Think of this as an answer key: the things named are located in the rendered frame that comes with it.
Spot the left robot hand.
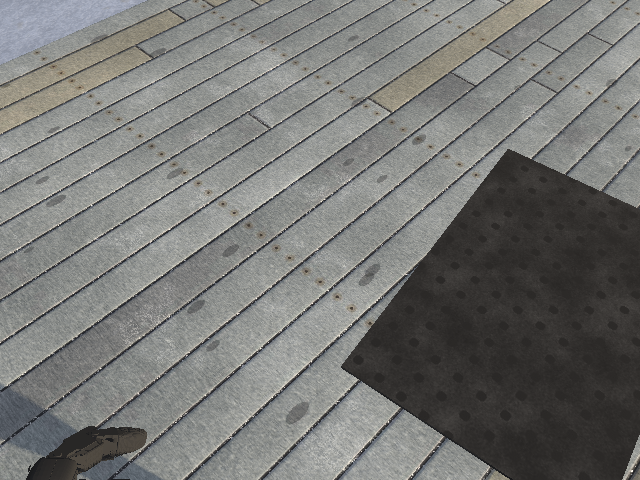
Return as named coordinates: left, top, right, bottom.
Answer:
left=26, top=426, right=147, bottom=480

